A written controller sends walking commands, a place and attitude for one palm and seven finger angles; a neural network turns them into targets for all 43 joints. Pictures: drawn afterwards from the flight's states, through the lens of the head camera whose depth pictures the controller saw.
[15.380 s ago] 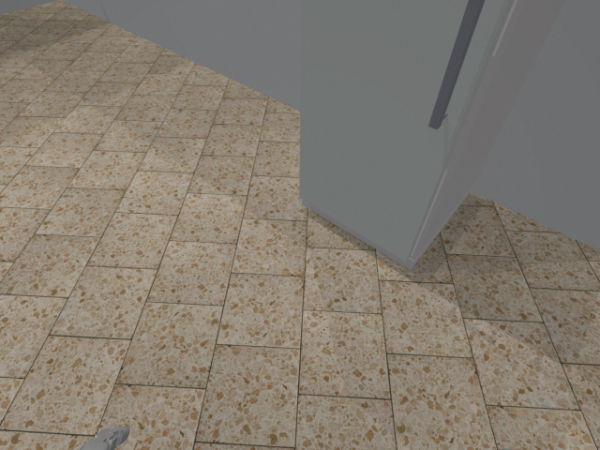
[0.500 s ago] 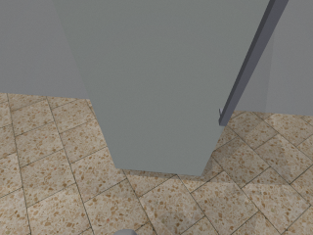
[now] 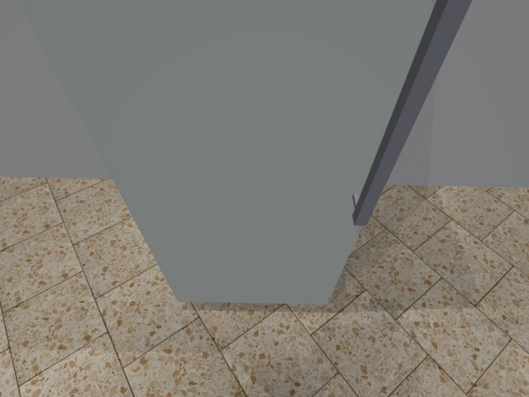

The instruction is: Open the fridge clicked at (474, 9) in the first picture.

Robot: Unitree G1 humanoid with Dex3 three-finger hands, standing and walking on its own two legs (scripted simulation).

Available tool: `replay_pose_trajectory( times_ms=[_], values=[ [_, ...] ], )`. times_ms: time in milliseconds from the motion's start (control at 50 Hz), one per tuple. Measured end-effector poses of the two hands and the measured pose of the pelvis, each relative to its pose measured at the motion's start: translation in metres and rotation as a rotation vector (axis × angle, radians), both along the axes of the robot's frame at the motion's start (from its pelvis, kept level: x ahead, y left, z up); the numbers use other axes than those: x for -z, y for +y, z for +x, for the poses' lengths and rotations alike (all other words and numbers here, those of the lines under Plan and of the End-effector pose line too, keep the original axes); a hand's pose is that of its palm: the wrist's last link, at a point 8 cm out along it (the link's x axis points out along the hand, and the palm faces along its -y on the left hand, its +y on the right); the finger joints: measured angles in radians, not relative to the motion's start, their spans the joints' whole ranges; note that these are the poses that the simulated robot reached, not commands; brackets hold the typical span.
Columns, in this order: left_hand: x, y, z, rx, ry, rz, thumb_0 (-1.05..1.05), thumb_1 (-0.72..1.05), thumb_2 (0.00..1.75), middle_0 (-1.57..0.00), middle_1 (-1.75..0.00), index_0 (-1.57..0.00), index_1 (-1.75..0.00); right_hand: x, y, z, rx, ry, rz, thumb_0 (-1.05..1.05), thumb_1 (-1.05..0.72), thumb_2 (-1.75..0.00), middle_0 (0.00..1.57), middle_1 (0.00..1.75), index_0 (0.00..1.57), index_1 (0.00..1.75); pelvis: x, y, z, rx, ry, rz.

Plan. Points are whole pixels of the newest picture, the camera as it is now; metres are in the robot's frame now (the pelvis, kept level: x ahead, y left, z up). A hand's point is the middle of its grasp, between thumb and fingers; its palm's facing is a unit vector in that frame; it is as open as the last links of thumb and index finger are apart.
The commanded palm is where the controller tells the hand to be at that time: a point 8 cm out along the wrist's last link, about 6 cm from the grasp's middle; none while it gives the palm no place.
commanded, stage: come to a stop and stand still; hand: right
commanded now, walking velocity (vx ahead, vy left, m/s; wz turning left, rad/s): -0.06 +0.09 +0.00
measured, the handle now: (390, 129) +0.47 -0.17 +0.16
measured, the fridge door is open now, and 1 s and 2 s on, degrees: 0 0 0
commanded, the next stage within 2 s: look again from close up in 1.38 s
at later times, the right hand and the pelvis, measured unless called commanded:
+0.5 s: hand out of the picture +0.02 -0.15 -0.17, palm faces +0.00 +0.98 -0.22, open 7.3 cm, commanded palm none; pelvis -0.03 +0.03 +0.00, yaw +1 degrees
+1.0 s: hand out of the picture +0.02 -0.19 -0.17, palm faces -0.01 +0.98 -0.19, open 7.4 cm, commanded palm none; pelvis +0.00 -0.02 +0.01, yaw +2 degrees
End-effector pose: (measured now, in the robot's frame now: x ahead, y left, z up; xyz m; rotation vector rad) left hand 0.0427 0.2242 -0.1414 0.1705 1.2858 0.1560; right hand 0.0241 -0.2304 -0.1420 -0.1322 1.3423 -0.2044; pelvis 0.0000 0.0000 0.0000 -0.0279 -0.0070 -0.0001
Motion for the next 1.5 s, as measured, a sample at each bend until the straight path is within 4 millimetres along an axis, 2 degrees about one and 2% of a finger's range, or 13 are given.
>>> replay_pose_trajectory(
  times_ms=[120,200,300,400,520,640,720,820,940,1160,1320,1500],
  values=[
    [0.008,0.014,0.016,0.000,-0.050,-0.044,0.01,0.93,0.90,-0.20,-0.30,-0.20,-0.30,-0.009,0.015,-0.017,-0.016,0.014,-0.033,0.00,-0.92,-0.90,0.20,0.30,0.19,0.30,0.000,0.016,-0.009,-0.002,0.000,0.000],
    [0.009,0.024,0.014,-0.009,-0.083,-0.066,0.01,0.92,0.90,-0.20,-0.30,-0.20,-0.30,-0.013,0.026,-0.028,-0.031,0.007,-0.052,0.00,-0.91,-0.90,0.20,0.30,0.20,0.30,0.001,0.025,-0.014,-0.010,-0.007,0.005],
    [0.008,0.032,0.004,-0.023,-0.119,-0.068,0.01,0.91,0.90,-0.20,-0.30,-0.20,-0.29,-0.013,0.032,-0.030,-0.050,-0.055,-0.052,0.00,-0.91,-0.90,0.20,0.30,0.20,0.30,0.003,0.029,-0.018,-0.017,-0.035,0.011],
    [0.003,0.032,-0.018,-0.032,-0.105,-0.053,0.01,0.91,0.90,-0.20,-0.30,-0.20,-0.29,-0.009,0.034,-0.021,-0.075,-0.104,-0.031,0.00,-0.91,-0.90,0.20,0.30,0.20,0.30,0.003,0.030,-0.022,-0.016,-0.052,0.019],
    [-0.001,0.029,-0.060,-0.044,-0.002,-0.029,0.01,0.92,0.90,-0.20,-0.30,-0.20,-0.29,-0.008,0.027,-0.013,-0.099,-0.113,-0.009,0.01,-0.92,-0.90,0.20,0.30,0.20,0.30,0.000,0.026,-0.026,-0.023,-0.035,0.028],
    [-0.005,0.015,-0.098,-0.064,0.122,-0.024,0.01,0.91,0.90,-0.20,-0.30,-0.20,-0.29,-0.006,0.015,-0.013,-0.108,-0.069,0.007,0.00,-0.91,-0.90,0.20,0.30,0.20,0.30,-0.003,0.015,-0.024,-0.026,-0.012,0.031],
    [-0.008,0.002,-0.107,-0.070,0.170,-0.030,0.01,0.91,0.90,-0.20,-0.30,-0.20,-0.29,-0.005,0.007,-0.014,-0.105,-0.035,0.015,0.00,-0.91,-0.90,0.20,0.30,0.20,0.30,-0.006,0.007,-0.018,-0.027,-0.002,0.032],
    [-0.008,-0.013,-0.097,-0.069,0.166,-0.039,0.01,0.91,0.90,-0.20,-0.30,-0.20,-0.29,-0.004,-0.001,-0.014,-0.099,-0.005,0.020,0.00,-0.91,-0.90,0.20,0.30,0.20,0.30,-0.007,-0.002,-0.011,-0.031,0.000,0.032],
    [-0.006,-0.025,-0.063,-0.050,0.098,-0.045,0.01,0.91,0.90,-0.20,-0.30,-0.20,-0.30,-0.004,-0.007,-0.012,-0.090,0.008,0.023,0.00,-0.91,-0.90,0.20,0.30,0.20,0.30,-0.007,-0.012,-0.002,-0.033,-0.004,0.031],
    [-0.011,-0.019,-0.019,-0.026,0.018,-0.003,0.01,0.92,0.90,-0.20,-0.30,-0.20,-0.30,-0.003,-0.016,-0.009,-0.088,0.029,0.029,0.00,-0.91,-0.90,0.20,0.30,0.20,0.30,-0.008,-0.024,0.007,-0.039,-0.004,0.027],
    [-0.012,-0.020,-0.007,-0.013,0.007,0.001,0.01,0.91,0.90,-0.20,-0.30,-0.20,-0.30,-0.004,-0.024,-0.006,-0.085,0.029,0.018,0.00,-0.91,-0.90,0.20,0.30,0.20,0.30,-0.009,-0.026,0.011,-0.037,-0.005,0.028],
    [-0.012,-0.021,-0.009,-0.011,0.016,-0.001,0.01,0.91,0.90,-0.20,-0.30,-0.20,-0.30,-0.007,-0.031,0.001,-0.089,0.011,0.001,0.00,-0.91,-0.90,0.20,0.30,0.20,0.30,-0.010,-0.027,0.011,-0.032,-0.011,0.028]
  ],
)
